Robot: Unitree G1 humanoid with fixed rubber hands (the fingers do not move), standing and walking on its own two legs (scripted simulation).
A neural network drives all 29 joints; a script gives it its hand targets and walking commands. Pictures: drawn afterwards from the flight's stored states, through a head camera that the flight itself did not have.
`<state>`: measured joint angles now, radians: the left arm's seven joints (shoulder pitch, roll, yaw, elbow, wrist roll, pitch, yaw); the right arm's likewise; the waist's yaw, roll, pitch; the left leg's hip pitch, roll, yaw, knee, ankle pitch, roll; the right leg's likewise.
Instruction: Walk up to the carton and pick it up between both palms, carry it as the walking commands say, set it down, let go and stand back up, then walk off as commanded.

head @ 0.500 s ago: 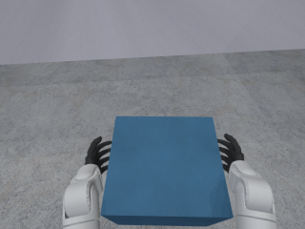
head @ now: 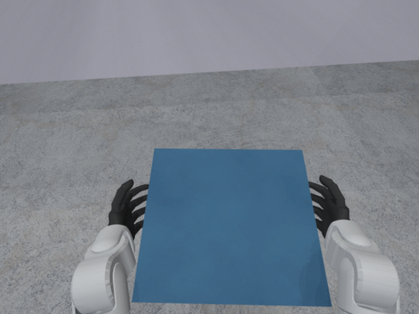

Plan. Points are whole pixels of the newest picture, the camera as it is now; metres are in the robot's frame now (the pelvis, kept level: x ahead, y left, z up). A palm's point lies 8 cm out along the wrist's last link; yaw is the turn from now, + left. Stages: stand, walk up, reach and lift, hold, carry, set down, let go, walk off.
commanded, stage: carry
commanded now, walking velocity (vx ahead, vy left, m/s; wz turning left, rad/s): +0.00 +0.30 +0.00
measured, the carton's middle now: (225, 232) +0.27 -0.01 +0.03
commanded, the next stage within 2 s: none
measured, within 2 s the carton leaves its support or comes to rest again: neither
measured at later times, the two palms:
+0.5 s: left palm (25, 263) +0.19 +0.31 +0.09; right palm (250, 257) +0.19 -0.04 +0.09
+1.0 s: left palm out of the picture +0.15 +0.49 +0.08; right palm (128, 283) +0.16 +0.14 +0.09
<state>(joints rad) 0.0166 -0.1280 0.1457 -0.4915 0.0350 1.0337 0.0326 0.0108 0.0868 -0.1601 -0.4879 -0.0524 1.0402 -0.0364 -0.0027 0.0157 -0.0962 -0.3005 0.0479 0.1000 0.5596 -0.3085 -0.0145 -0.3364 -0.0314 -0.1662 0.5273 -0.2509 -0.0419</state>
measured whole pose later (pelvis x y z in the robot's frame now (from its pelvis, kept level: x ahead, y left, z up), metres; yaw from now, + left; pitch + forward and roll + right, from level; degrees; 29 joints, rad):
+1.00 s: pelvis -0.08 +0.31 -0.01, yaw +0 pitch +4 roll +0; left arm 0.04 -0.10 0.14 -0.58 0.06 1.18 0.03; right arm 0.03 0.13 -0.14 -0.55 -0.09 1.16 -0.04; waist 0.01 -0.05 -0.08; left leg -0.41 0.06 0.09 0.61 -0.24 -0.01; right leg -0.49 -0.20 -0.03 0.88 -0.53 0.09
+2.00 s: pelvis -0.14 +0.67 +0.00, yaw -2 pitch +3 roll +1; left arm 0.05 -0.13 0.13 -0.55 0.05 1.16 0.03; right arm 0.06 0.11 -0.14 -0.59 -0.10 1.19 -0.04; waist 0.00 0.05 -0.07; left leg -0.54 -0.05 0.09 1.01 -0.40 -0.01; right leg -0.34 -0.08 -0.19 0.61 -0.31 -0.04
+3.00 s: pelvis -0.18 +0.93 +0.00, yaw -3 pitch +2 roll -1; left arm 0.01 -0.13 0.14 -0.57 0.06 1.22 0.05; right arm 0.03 0.12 -0.15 -0.57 -0.10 1.22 -0.04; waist 0.02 0.00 -0.09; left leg -0.29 -0.07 0.21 0.39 -0.16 0.14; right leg -0.27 -0.08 -0.13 0.48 -0.25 0.03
